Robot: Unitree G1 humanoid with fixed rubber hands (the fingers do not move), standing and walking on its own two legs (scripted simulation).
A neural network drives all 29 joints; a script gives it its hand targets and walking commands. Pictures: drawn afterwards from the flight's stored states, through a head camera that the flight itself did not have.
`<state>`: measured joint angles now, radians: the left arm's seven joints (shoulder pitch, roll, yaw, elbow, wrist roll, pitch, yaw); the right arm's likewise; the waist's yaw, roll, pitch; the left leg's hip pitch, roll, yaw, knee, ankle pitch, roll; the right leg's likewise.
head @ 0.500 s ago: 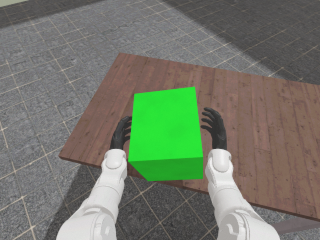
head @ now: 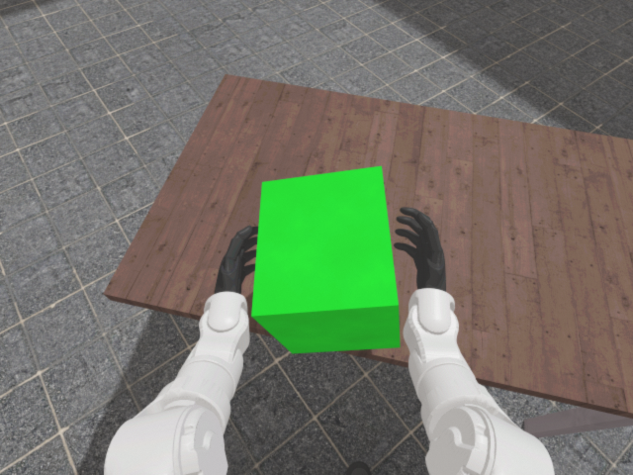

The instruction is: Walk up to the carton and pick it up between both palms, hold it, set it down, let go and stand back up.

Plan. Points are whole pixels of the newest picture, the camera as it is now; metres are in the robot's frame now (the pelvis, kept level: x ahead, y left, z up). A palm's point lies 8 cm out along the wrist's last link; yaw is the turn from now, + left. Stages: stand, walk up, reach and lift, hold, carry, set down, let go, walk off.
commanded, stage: set down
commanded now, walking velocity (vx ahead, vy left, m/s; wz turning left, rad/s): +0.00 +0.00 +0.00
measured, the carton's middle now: (333, 267) +0.42 -0.04 -0.06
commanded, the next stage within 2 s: none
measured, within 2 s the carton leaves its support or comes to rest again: rests again in 0.86 s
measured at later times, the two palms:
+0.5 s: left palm (240, 301) +0.37 +0.10 -0.06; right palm (426, 292) +0.36 -0.16 -0.04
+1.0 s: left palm (251, 299) +0.37 +0.08 -0.07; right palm (434, 304) +0.35 -0.18 -0.06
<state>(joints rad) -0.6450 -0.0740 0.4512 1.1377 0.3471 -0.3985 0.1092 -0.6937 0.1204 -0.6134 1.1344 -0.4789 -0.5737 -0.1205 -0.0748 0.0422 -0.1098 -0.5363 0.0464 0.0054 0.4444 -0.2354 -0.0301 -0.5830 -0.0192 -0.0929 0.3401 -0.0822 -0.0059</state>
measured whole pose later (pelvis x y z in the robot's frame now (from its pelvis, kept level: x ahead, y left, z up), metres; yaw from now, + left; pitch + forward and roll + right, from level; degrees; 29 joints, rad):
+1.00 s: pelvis -0.03 -0.01 -0.03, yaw -1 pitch +27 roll +0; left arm -0.79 -0.03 0.51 1.41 0.31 -0.62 0.14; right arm -0.78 0.06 -0.69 1.31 -0.50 -0.65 -0.15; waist -0.07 0.04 -0.19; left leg -0.86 0.05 0.02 0.69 -0.30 -0.03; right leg -0.93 -0.03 -0.07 0.63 -0.16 -0.02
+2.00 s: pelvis -0.04 +0.00 -0.06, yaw -1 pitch +28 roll +0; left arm -0.93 0.05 0.53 1.58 0.28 -0.68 0.12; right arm -0.86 0.04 -0.72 1.40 -0.47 -0.64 -0.13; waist -0.10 0.05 -0.22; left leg -1.00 0.04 0.03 0.89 -0.38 -0.02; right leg -1.08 -0.04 -0.05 0.82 -0.23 -0.01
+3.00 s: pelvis -0.03 +0.00 -0.06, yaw -2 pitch +29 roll +0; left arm -1.01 0.22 -0.11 1.44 -0.31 -0.43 0.07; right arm -0.99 -0.24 0.01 1.43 0.28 -0.41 -0.04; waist -0.04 0.06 -0.30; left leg -1.00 0.05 0.03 0.92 -0.41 -0.02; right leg -1.09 -0.03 -0.04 0.84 -0.25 -0.01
